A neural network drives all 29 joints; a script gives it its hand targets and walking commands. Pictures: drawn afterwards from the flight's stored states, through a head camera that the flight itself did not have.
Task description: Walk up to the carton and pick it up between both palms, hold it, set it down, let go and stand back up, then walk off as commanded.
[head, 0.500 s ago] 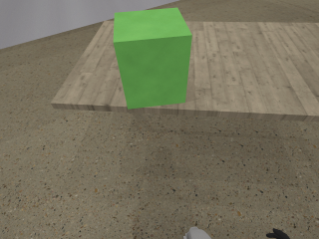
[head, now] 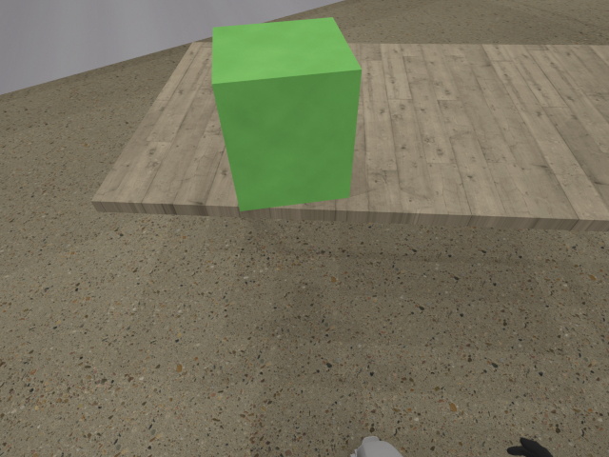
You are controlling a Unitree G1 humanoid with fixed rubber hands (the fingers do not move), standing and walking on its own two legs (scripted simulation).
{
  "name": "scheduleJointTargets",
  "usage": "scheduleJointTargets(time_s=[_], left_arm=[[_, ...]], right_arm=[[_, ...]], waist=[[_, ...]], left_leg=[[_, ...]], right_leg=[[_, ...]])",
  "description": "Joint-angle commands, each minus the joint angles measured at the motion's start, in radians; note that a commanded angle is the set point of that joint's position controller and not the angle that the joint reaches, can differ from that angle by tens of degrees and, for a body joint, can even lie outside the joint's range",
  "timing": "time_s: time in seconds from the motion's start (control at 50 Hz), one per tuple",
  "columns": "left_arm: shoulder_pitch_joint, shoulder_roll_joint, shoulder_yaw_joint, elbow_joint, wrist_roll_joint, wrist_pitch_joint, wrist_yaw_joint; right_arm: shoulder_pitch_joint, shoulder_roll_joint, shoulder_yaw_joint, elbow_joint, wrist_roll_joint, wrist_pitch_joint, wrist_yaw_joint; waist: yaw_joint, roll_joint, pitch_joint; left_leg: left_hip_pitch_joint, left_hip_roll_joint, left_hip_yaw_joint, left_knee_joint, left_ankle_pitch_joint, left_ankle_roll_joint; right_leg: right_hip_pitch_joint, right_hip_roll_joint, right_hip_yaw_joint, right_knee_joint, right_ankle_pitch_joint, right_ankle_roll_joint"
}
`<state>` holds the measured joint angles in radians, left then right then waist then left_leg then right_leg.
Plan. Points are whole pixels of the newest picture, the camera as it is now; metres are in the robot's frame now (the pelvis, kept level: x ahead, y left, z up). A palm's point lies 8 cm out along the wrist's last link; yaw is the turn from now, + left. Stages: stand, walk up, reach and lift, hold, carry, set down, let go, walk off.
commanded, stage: walk up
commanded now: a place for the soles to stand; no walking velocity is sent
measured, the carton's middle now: (284, 117) +0.67 +0.05 +0.10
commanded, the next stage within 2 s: none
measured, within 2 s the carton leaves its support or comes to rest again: neither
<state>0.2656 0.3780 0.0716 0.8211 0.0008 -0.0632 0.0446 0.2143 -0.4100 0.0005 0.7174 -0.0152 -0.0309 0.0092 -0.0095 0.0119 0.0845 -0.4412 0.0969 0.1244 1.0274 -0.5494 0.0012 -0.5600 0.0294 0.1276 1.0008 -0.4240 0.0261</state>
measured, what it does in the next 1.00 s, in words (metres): stands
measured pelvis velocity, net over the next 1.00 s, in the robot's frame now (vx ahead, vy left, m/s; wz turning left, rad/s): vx -0.01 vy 0.00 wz -0.03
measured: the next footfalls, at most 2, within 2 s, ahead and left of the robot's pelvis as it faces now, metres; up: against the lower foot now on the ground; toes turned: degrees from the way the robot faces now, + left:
none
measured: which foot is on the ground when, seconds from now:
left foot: down 0.00-1.00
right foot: down 0.00-1.00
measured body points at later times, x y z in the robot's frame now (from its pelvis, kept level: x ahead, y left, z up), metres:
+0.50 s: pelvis -0.01 +0.01 +0.00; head +0.02 +0.00 +0.45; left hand +0.09 +0.33 -0.10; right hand +0.12 -0.30 -0.10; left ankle +0.00 +0.12 -0.67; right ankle +0.07 -0.15 -0.67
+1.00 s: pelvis -0.01 +0.00 +0.00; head +0.02 -0.01 +0.45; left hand +0.09 +0.32 -0.10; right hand +0.11 -0.31 -0.10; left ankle +0.00 +0.12 -0.67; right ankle +0.06 -0.15 -0.67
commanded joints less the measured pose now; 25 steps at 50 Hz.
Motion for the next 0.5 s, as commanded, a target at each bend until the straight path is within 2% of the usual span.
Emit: scheduleJointTargets(time_s=[0.0,0.02,0.04,0.06,0.08,0.1,0.12,0.14,0.16,0.18,0.2,0.22,0.24,0.26,0.28,0.3,0.32,0.34,0.36,0.38,0.4,0.42,0.44,0.46,0.48], left_arm=[[0.097,0.336,0.071,-0.022,0.018,-0.051,-0.001],[0.072,0.359,0.072,-0.038,0.017,-0.047,0.001],[0.038,0.359,0.065,-0.050,0.019,-0.040,0.003],[0.000,0.350,0.059,-0.056,0.021,-0.033,0.005],[-0.038,0.327,0.050,-0.057,0.020,-0.025,0.005],[-0.075,0.296,0.041,-0.060,0.018,-0.019,0.004],[-0.124,0.261,0.031,-0.072,0.014,-0.015,0.001],[-0.140,0.222,0.024,-0.081,0.012,-0.014,0.003],[-0.125,0.229,0.025,-0.080,0.015,-0.011,0.008],[-0.106,0.255,0.031,-0.080,0.015,-0.012,0.008],[-0.079,0.266,0.034,-0.073,0.010,-0.017,0.001],[-0.050,0.271,0.038,-0.062,0.007,-0.022,-0.006],[0.003,0.263,0.041,-0.045,0.006,-0.031,-0.011],[0.062,0.261,0.047,-0.024,0.009,-0.041,-0.011],[0.092,0.292,0.059,-0.015,0.015,-0.048,-0.006],[0.096,0.330,0.069,-0.019,0.019,-0.050,-0.002],[0.073,0.355,0.071,-0.035,0.018,-0.047,0.000],[0.039,0.358,0.066,-0.048,0.019,-0.040,0.002],[-0.001,0.350,0.059,-0.055,0.021,-0.033,0.004],[-0.038,0.329,0.050,-0.056,0.021,-0.026,0.005],[-0.075,0.298,0.041,-0.058,0.019,-0.019,0.004],[-0.122,0.263,0.031,-0.069,0.015,-0.015,0.001],[-0.142,0.223,0.024,-0.079,0.011,-0.013,0.003],[-0.126,0.226,0.025,-0.076,0.013,-0.009,0.007],[-0.107,0.253,0.030,-0.077,0.015,-0.010,0.008]], right_arm=[[-0.098,-0.211,-0.113,-0.053,0.019,-0.014,-0.018],[-0.093,-0.201,-0.108,-0.049,0.023,-0.004,-0.020],[-0.091,-0.207,-0.109,-0.036,0.017,-0.001,-0.020],[-0.072,-0.210,-0.113,-0.016,0.013,-0.004,-0.020],[-0.044,-0.211,-0.118,0.006,0.007,-0.010,-0.017],[0.003,-0.218,-0.125,0.023,0.001,-0.016,-0.015],[0.056,-0.248,-0.135,0.035,-0.003,-0.023,-0.015],[0.093,-0.307,-0.149,0.039,-0.011,-0.031,-0.015],[0.062,-0.333,-0.151,0.031,-0.014,-0.034,-0.016],[0.007,-0.343,-0.149,0.022,-0.012,-0.037,-0.018],[-0.041,-0.336,-0.143,0.006,-0.008,-0.040,-0.020],[-0.074,-0.321,-0.139,-0.008,-0.008,-0.038,-0.020],[-0.100,-0.308,-0.134,-0.019,-0.007,-0.035,-0.019],[-0.117,-0.292,-0.127,-0.026,-0.003,-0.029,-0.016],[-0.101,-0.251,-0.121,-0.035,0.001,-0.021,-0.016],[-0.097,-0.211,-0.114,-0.050,0.017,-0.013,-0.017],[-0.090,-0.197,-0.109,-0.047,0.023,-0.003,-0.019],[-0.086,-0.204,-0.110,-0.034,0.019,0.001,-0.020],[-0.070,-0.209,-0.113,-0.016,0.014,-0.002,-0.020],[-0.046,-0.210,-0.118,0.005,0.008,-0.008,-0.017],[-0.002,-0.215,-0.125,0.025,0.003,-0.014,-0.015],[0.050,-0.242,-0.134,0.037,-0.002,-0.020,-0.014],[0.089,-0.298,-0.147,0.041,-0.010,-0.028,-0.015],[0.064,-0.329,-0.151,0.033,-0.013,-0.031,-0.015],[0.007,-0.340,-0.150,0.023,-0.012,-0.035,-0.017]], waist=[[0.039,-0.168,-0.206],[0.029,-0.175,-0.193],[0.019,-0.155,-0.155],[0.002,-0.143,-0.123],[-0.018,-0.128,-0.103],[-0.044,-0.109,-0.102],[-0.082,-0.047,-0.094],[-0.108,0.107,-0.088],[-0.087,0.164,-0.037],[-0.052,0.131,-0.018],[-0.025,0.112,-0.024],[-0.007,0.110,-0.034],[0.022,0.109,-0.062],[0.046,0.081,-0.104],[0.046,-0.047,-0.142],[0.037,-0.165,-0.191],[0.029,-0.174,-0.186],[0.017,-0.156,-0.156],[0.002,-0.145,-0.126],[-0.017,-0.130,-0.103],[-0.042,-0.113,-0.099],[-0.079,-0.057,-0.090],[-0.107,0.090,-0.085],[-0.090,0.163,-0.033],[-0.055,0.133,-0.012]], left_leg=[[-0.092,-0.005,-0.077,0.015,0.246,0.035],[-0.120,-0.054,-0.102,0.011,0.029,0.024],[-0.108,-0.066,-0.120,-0.029,-0.100,0.027],[-0.050,-0.070,-0.120,-0.101,-0.088,0.035],[0.034,-0.068,-0.122,-0.173,-0.038,0.048],[0.129,-0.042,-0.158,-0.252,-0.024,0.069],[0.246,0.029,-0.237,-0.367,-0.069,0.106],[0.278,0.177,-0.391,-0.538,-0.129,0.159],[0.229,0.325,-0.508,-0.616,0.014,0.210],[0.175,0.379,-0.523,-0.595,0.134,0.258],[0.143,0.375,-0.468,-0.546,0.262,0.276],[0.114,0.346,-0.387,-0.485,0.359,0.267],[0.093,0.288,-0.276,-0.397,0.446,0.218],[0.042,0.209,-0.173,-0.290,0.470,0.158],[-0.024,0.114,-0.101,-0.132,0.399,0.093],[-0.085,0.006,-0.070,-0.004,0.256,0.040],[-0.114,-0.053,-0.100,0.008,0.051,0.024],[-0.100,-0.067,-0.119,-0.030,-0.089,0.027],[-0.049,-0.070,-0.121,-0.098,-0.087,0.033],[0.030,-0.068,-0.121,-0.170,-0.039,0.045],[0.121,-0.047,-0.150,-0.247,-0.017,0.065],[0.233,0.020,-0.226,-0.361,-0.060,0.099],[0.270,0.158,-0.371,-0.525,-0.135,0.151],[0.224,0.312,-0.502,-0.621,-0.013,0.200],[0.170,0.373,-0.527,-0.606,0.109,0.248]], right_leg=[[0.278,-0.139,0.345,-0.349,0.414,-0.202],[0.275,-0.194,0.528,-0.414,0.336,-0.264],[0.216,-0.225,0.596,-0.452,0.217,-0.295],[0.140,-0.221,0.573,-0.456,0.130,-0.292],[0.051,-0.190,0.498,-0.438,0.083,-0.258],[-0.049,-0.145,0.398,-0.389,0.057,-0.207],[-0.188,-0.077,0.236,-0.266,0.070,-0.144],[-0.255,0.013,0.026,-0.022,0.109,-0.095],[-0.274,0.016,-0.074,0.060,-0.075,-0.066],[-0.241,-0.024,-0.080,0.095,-0.130,-0.057],[-0.175,-0.044,-0.097,0.080,-0.132,-0.057],[-0.095,-0.048,-0.110,0.033,-0.133,-0.056],[0.013,-0.043,-0.125,-0.111,-0.066,-0.063],[0.145,-0.011,-0.117,-0.220,0.135,-0.079],[0.211,-0.049,0.054,-0.277,0.333,-0.112],[0.272,-0.130,0.302,-0.345,0.400,-0.187],[0.272,-0.191,0.512,-0.415,0.329,-0.259],[0.220,-0.225,0.591,-0.454,0.216,-0.293],[0.149,-0.223,0.572,-0.460,0.129,-0.292],[0.062,-0.195,0.501,-0.444,0.084,-0.261],[-0.034,-0.150,0.405,-0.400,0.058,-0.211],[-0.168,-0.084,0.252,-0.286,0.068,-0.149],[-0.243,0.006,0.046,-0.046,0.106,-0.098],[-0.264,0.023,-0.070,0.050,-0.055,-0.068],[-0.237,-0.019,-0.076,0.092,-0.127,-0.057]])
